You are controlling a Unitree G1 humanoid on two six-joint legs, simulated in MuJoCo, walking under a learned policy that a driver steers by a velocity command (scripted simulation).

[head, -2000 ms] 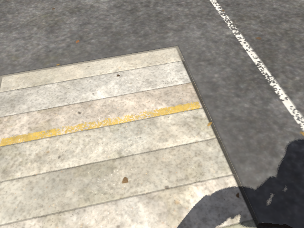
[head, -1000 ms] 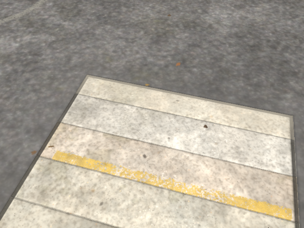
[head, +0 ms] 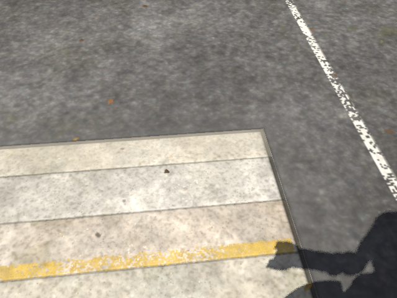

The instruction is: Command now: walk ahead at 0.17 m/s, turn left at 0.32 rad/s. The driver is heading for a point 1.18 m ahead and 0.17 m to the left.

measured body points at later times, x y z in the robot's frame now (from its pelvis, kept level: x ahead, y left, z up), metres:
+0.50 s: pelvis +0.15 +0.11 -0.02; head +0.18 +0.13 +0.43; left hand +0.09 +0.40 -0.14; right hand +0.44 -0.06 -0.08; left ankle +0.20 +0.21 -0.73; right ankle +0.03 -0.10 -0.68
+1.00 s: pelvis +0.42 +0.20 -0.02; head +0.45 +0.22 +0.43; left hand +0.60 +0.46 -0.10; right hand +0.49 -0.08 -0.13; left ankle +0.20 +0.22 -0.72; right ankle +0.57 +0.15 -0.73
